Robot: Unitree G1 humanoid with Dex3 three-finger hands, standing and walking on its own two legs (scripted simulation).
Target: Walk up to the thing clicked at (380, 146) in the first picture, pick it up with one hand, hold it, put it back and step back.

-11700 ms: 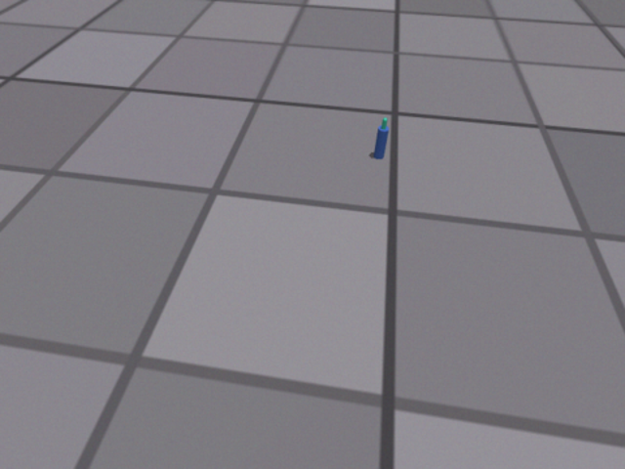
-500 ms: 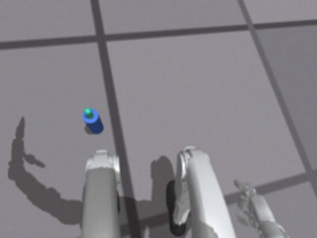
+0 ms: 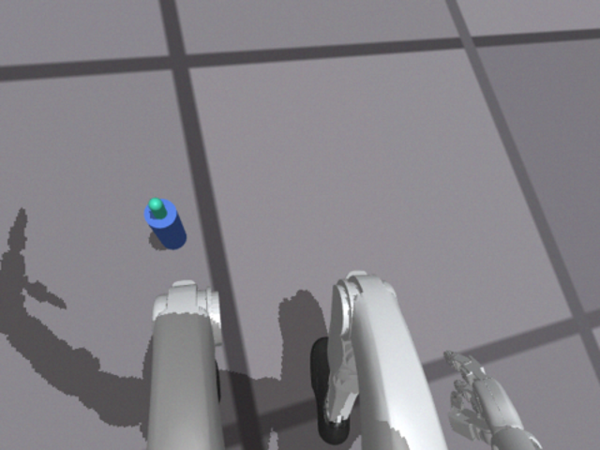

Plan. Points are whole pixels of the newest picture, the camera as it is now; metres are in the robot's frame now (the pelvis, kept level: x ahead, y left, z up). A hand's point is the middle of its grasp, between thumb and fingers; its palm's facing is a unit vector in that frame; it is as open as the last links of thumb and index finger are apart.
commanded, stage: approach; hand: left
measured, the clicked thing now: (165, 222) +0.46 +0.20 -0.30
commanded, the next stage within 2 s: close in in 0.56 s
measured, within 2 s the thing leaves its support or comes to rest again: neither
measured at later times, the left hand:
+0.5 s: hand (71, 220) +0.42 +0.32 -0.18, palm faces +0.01 -1.00 +0.04, open 17.6 cm
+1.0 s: hand (144, 234) +0.43 +0.23 -0.27, palm faces +0.03 -1.00 +0.06, open 17.6 cm
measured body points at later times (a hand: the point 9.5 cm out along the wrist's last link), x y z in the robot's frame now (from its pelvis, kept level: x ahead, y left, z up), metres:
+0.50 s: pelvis -0.01 +0.00 -0.08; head +0.23 +0.11 +0.28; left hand +0.41 +0.37 -0.18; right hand +0.13 -0.28 -0.15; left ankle +0.08 +0.13 -0.38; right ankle +0.10 -0.13 -0.38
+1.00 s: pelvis -0.02 +0.01 -0.13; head +0.21 +0.16 +0.22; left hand +0.42 +0.29 -0.28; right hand +0.13 -0.26 -0.16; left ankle +0.08 +0.13 -0.38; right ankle +0.10 -0.13 -0.38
